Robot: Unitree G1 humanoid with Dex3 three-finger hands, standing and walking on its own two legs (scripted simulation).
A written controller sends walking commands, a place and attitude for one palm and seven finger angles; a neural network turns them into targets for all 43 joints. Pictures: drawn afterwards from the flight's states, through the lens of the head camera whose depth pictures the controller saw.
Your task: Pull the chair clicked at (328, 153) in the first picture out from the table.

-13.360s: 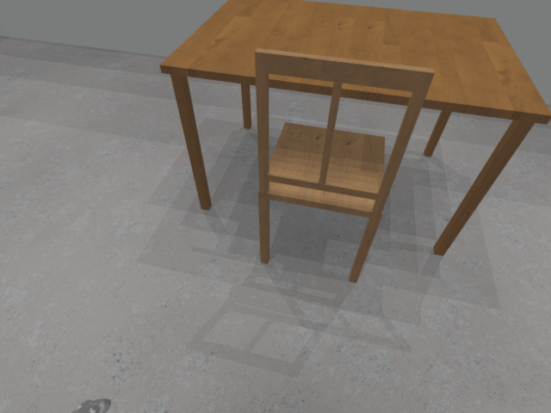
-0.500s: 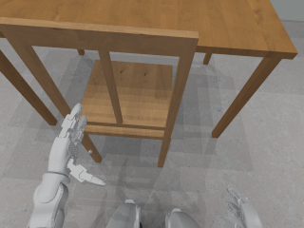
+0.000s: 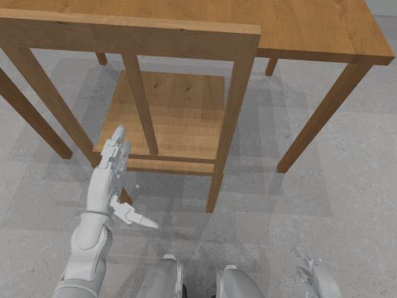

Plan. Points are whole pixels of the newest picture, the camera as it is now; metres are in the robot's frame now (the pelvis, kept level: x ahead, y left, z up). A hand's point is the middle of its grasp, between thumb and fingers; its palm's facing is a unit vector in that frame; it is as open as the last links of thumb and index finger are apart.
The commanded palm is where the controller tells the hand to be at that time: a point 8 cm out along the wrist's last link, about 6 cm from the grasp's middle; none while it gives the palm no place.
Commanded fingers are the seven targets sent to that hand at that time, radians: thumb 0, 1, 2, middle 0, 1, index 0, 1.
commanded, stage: aim the fingers beside a spindle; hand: left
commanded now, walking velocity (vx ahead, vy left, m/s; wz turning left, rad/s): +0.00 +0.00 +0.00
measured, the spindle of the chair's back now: (144, 115) +0.49 +0.14 +0.03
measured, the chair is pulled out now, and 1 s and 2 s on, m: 0.00 0.00 0.00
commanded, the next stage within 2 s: none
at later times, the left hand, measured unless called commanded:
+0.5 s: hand (140, 181) +0.34 +0.13 +0.01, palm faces -0.03 -1.00 -0.03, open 16.9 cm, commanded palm +0.31 +0.18 +0.02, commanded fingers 0.00 -0.50 0.30 -0.06 -0.08 -0.06 -0.08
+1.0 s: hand (139, 179) +0.33 +0.13 +0.02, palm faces -0.05 -1.00 -0.02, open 16.9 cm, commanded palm +0.32 +0.18 +0.02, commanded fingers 0.00 -0.50 0.30 -0.06 -0.08 -0.06 -0.08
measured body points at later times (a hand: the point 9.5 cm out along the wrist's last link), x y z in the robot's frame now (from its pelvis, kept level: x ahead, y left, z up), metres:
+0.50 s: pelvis +0.00 +0.00 +0.00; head +0.10 +0.01 +0.43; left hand +0.33 +0.19 +0.01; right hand +0.14 -0.25 -0.12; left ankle +0.04 +0.07 -0.63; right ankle +0.00 -0.08 -0.63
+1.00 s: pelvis +0.00 +0.00 +0.00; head +0.11 +0.01 +0.43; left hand +0.33 +0.19 +0.03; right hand +0.15 -0.24 -0.11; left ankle +0.04 +0.07 -0.63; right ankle +0.00 -0.08 -0.63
